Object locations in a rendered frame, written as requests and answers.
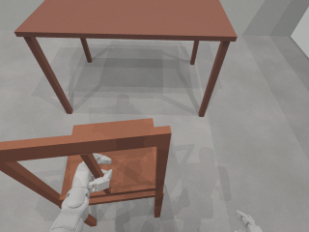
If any robot right hand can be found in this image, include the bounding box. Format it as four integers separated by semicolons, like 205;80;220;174
234;210;263;232

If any table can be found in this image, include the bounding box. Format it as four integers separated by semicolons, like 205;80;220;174
14;0;238;117

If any left robot forearm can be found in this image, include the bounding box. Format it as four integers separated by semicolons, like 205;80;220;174
48;187;90;232

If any chair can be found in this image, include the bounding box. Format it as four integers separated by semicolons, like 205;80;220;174
0;118;172;227

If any robot left hand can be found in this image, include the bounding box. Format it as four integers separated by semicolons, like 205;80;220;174
71;153;113;193

